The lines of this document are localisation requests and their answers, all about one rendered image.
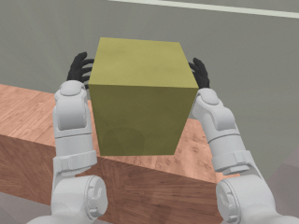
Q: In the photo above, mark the robot right hand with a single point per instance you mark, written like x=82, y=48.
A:
x=200, y=74

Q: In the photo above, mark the left robot forearm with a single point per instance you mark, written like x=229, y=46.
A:
x=72, y=128

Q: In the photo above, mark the carton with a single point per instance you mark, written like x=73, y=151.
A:
x=142, y=92

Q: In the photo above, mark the right robot upper arm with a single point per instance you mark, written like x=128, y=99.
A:
x=246, y=199

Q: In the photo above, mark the right robot forearm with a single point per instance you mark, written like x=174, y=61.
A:
x=229, y=155

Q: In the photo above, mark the robot left hand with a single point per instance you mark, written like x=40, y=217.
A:
x=76, y=71

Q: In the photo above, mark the pedestal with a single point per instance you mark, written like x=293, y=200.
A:
x=150, y=189

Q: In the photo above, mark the left robot upper arm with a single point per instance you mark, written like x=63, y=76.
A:
x=76, y=200

